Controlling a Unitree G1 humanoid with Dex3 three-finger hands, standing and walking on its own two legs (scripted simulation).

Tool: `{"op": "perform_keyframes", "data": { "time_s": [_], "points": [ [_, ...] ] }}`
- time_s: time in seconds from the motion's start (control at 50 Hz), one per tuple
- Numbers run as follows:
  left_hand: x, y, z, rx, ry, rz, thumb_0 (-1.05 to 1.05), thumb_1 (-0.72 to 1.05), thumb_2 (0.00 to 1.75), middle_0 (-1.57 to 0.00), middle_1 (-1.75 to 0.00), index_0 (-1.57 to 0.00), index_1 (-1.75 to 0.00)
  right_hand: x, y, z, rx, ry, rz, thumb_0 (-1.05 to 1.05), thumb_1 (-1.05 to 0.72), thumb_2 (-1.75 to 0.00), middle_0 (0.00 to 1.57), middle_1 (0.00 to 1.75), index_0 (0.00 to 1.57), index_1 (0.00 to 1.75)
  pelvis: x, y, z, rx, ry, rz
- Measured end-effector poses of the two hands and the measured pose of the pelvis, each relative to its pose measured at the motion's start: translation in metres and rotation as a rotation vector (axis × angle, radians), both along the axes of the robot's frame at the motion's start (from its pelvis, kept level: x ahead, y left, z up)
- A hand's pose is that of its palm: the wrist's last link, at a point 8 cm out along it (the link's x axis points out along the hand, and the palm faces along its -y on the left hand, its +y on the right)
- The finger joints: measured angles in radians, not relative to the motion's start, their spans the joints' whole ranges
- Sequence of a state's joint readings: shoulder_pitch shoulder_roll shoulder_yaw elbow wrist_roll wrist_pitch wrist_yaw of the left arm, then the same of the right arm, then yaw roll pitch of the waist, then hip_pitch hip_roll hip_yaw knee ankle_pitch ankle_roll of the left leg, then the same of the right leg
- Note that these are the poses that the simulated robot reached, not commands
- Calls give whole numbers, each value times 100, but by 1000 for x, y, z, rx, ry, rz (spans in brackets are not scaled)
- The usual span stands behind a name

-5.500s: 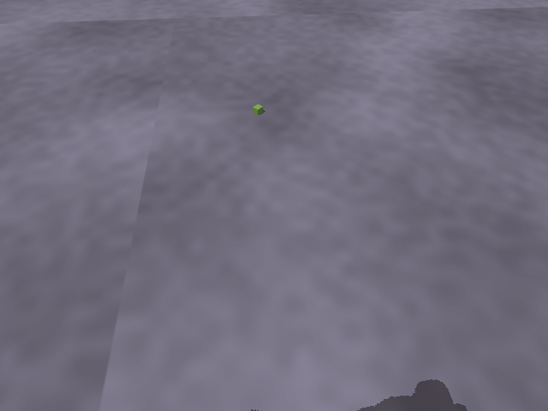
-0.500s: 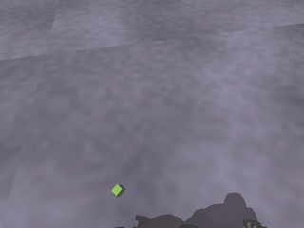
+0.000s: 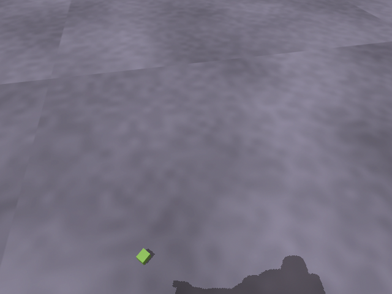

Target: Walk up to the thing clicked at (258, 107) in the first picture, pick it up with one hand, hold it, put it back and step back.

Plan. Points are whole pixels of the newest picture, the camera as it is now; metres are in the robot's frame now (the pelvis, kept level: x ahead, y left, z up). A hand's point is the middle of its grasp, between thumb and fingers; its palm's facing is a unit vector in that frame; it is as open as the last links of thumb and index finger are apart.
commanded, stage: walk up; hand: left
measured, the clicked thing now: (143, 256) +0.41 +0.23 -0.76
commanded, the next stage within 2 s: stand in 0.46 s
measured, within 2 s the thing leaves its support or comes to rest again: neither
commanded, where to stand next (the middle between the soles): +0.06 +0.00 m, yaw +2 degrees
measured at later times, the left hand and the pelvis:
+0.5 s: hand out of the picture +0.08 +0.26 -0.16, palm faces +0.00 -0.94 -0.33, open 7.4 cm; pelvis +0.01 +0.00 +0.00, yaw +1 degrees
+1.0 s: hand out of the picture +0.09 +0.25 -0.15, palm faces +0.00 -0.94 -0.34, open 7.4 cm; pelvis +0.02 +0.00 +0.00, yaw +1 degrees
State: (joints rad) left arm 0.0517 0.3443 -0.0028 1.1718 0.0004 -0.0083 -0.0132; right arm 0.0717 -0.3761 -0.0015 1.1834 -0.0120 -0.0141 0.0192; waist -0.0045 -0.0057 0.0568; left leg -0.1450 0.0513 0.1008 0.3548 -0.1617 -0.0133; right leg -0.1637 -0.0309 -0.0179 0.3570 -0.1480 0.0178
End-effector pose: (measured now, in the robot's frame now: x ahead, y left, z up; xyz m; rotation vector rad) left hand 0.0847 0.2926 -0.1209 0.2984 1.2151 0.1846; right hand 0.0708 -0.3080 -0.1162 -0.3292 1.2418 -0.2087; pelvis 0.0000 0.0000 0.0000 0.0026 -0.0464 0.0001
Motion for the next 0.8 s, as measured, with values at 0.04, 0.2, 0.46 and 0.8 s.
{"op": "perform_keyframes", "data": {
  "time_s": [0.04,0.2,0.46,0.8],
  "points": [
    [-4,1,-1,0,13,6,0,90,90,-20,-30,-20,-30,-1,1,0,2,5,-2,0,-91,-90,21,30,20,30,1,1,0,0,1,0],
    [-13,5,-1,2,41,30,0,90,90,-20,-30,-20,-30,3,11,-4,21,10,2,0,-91,-90,21,30,20,30,5,3,1,0,0,3],
    [-11,8,2,8,37,41,0,90,90,-20,-30,-20,-30,21,20,-5,39,-17,18,0,-91,-90,21,30,20,30,10,5,2,2,4,8],
    [2,5,5,15,2,21,0,90,90,-20,-30,-20,-30,28,15,-2,29,-23,25,0,-91,-90,21,30,20,30,15,2,3,1,7,19]
  ]
}}
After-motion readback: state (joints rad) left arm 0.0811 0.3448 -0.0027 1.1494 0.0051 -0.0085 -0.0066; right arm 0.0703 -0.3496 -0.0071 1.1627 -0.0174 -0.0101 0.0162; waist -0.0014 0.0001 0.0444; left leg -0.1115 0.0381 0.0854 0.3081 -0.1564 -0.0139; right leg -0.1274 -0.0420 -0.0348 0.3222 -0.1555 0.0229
